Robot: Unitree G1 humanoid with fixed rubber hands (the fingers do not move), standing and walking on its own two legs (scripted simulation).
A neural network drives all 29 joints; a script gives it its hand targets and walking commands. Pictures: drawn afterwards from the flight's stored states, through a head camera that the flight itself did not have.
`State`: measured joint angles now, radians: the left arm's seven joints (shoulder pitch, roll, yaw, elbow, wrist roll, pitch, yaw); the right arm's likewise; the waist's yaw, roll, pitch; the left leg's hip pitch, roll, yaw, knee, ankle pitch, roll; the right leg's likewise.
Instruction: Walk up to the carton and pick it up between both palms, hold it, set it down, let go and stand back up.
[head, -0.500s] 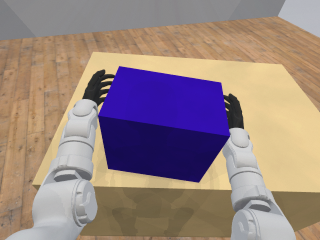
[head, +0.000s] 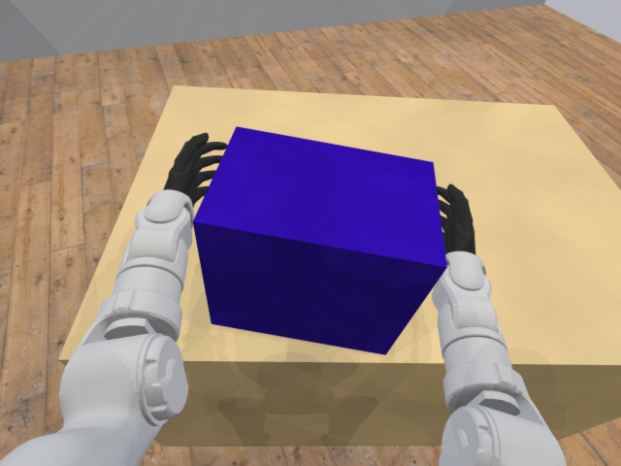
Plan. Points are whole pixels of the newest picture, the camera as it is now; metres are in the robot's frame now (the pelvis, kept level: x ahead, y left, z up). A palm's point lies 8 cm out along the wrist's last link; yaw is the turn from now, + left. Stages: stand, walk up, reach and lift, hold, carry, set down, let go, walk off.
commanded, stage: set down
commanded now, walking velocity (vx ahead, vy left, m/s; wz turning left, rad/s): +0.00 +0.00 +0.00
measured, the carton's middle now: (315, 247) +0.42 -0.02 +0.03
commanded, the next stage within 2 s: none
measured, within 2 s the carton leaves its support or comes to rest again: rests again in 0.90 s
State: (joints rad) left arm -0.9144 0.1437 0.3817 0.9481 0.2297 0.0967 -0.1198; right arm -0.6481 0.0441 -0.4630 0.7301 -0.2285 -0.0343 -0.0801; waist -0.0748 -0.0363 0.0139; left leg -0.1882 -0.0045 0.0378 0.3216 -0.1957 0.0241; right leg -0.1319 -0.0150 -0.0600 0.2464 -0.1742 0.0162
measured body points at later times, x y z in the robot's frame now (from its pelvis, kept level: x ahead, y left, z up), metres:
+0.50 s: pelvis +0.00 +0.00 +0.00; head +0.05 +0.02 +0.45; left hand +0.46 +0.15 +0.09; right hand +0.39 -0.20 +0.06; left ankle -0.02 +0.10 -0.75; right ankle -0.04 -0.12 -0.75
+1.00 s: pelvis -0.01 +0.00 +0.00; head +0.06 +0.02 +0.44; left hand +0.46 +0.16 +0.08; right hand +0.38 -0.20 +0.06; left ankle -0.02 +0.10 -0.75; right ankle -0.04 -0.12 -0.75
